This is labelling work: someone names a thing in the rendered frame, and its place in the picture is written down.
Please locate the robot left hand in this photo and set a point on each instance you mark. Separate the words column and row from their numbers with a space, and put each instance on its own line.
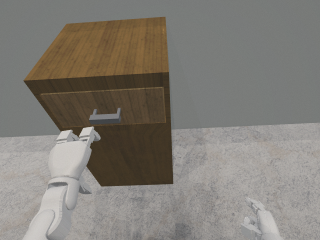
column 70, row 156

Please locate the handle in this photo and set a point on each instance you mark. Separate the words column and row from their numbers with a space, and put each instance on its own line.
column 105, row 118

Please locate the left robot forearm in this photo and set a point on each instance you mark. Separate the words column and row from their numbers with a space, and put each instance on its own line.
column 53, row 220

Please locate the robot right hand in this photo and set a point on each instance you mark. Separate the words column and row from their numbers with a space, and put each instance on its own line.
column 254, row 228

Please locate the drawer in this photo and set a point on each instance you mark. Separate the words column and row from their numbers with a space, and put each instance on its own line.
column 138, row 105

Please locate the cabinet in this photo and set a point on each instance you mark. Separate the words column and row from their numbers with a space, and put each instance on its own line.
column 112, row 55

